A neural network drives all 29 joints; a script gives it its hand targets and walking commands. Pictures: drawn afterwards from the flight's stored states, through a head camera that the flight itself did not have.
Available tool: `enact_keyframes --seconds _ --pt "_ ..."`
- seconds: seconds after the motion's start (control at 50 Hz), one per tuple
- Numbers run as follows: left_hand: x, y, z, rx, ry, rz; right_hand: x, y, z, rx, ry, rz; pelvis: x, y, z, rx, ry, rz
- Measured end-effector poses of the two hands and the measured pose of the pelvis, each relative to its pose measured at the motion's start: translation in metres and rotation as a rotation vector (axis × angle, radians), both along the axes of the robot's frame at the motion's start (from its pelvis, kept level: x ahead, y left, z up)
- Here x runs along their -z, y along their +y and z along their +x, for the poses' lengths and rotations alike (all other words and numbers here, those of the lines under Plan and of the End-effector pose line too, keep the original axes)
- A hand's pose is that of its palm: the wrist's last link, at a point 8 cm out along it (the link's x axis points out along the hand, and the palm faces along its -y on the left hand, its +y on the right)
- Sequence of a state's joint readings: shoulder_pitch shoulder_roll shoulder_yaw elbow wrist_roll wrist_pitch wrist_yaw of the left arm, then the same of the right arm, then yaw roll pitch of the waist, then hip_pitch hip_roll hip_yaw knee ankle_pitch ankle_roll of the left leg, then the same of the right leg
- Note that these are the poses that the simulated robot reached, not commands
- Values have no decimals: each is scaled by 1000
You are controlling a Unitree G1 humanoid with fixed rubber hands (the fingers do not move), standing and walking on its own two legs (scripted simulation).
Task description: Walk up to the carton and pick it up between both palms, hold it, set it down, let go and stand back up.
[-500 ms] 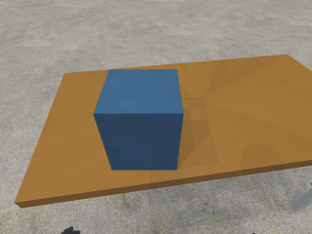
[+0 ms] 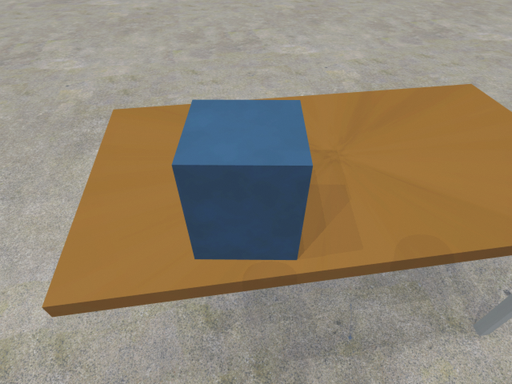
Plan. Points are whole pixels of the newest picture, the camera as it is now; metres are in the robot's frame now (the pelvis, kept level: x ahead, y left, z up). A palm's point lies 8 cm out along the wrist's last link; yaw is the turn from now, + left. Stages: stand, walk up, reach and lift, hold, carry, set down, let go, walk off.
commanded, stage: stand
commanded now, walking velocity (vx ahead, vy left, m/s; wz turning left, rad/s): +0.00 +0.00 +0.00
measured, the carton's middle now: (246, 181) +0.49 +0.03 +0.06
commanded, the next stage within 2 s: none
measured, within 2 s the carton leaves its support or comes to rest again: neither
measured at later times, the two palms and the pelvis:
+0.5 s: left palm out of the picture +0.05 +0.25 -0.11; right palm out of the picture +0.06 -0.27 -0.11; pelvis +0.00 -0.01 +0.00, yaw +0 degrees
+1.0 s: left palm out of the picture +0.08 +0.24 -0.11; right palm out of the picture +0.07 -0.27 -0.12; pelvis +0.02 -0.01 +0.00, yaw +0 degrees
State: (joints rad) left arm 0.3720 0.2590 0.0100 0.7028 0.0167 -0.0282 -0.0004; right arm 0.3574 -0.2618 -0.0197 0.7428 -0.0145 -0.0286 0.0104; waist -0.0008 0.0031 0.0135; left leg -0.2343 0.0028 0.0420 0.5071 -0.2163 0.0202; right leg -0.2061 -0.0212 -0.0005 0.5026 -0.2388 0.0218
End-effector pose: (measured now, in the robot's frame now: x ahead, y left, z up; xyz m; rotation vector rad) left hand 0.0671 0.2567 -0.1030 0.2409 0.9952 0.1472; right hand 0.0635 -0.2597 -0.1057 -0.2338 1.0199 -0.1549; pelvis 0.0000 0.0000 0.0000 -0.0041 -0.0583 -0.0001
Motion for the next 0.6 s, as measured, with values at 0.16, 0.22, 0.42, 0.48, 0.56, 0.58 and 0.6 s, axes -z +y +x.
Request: enact_keyframes --seconds 0.16,0.22,0.42,0.48,0.56,0.58,0.6 --pt "4 4 -23 -12 55 10 4 1 -8 -1 18 4 1 2 -6 0 6 1" --pt "5 4 -28 -15 68 12 6 1 -9 -2 23 6 2 1 -6 0 8 2" --pt "6 -4 -26 -14 80 8 8 -4 -8 3 37 8 2 -5 -2 2 14 4" --pt "6 -7 -21 -11 76 7 9 -6 -8 6 42 8 2 -6 0 3 15 5" --pt "6 -10 -14 -7 69 5 9 -8 -7 9 50 7 1 -9 4 3 17 6" --pt "6 -11 -12 -6 67 5 9 -9 -6 10 52 7 1 -9 4 4 17 6" --pt "5 -12 -10 -5 66 5 9 -9 -6 11 53 7 1 -10 5 4 17 6"
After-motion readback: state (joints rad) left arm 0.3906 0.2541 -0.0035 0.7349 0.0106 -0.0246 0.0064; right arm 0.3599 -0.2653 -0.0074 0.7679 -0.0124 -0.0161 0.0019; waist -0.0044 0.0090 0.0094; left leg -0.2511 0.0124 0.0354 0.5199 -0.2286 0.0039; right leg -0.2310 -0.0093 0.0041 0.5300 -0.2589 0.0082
